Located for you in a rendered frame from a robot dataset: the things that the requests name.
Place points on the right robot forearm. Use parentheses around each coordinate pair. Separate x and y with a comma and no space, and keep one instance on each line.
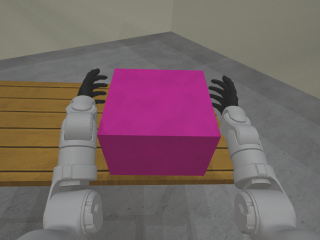
(251,169)

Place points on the table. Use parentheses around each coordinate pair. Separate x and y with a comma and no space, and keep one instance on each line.
(31,115)

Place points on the robot left hand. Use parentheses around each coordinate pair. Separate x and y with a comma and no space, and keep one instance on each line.
(88,85)

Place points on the robot right hand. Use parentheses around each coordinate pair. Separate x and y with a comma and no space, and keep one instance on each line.
(229,94)

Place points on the left robot forearm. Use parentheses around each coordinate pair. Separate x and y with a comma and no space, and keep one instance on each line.
(77,147)

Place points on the carton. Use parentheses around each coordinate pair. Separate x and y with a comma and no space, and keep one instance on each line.
(158,122)

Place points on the robot left upper arm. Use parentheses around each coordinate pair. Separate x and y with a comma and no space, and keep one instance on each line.
(70,215)

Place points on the robot right upper arm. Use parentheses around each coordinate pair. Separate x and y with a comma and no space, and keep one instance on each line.
(267,214)

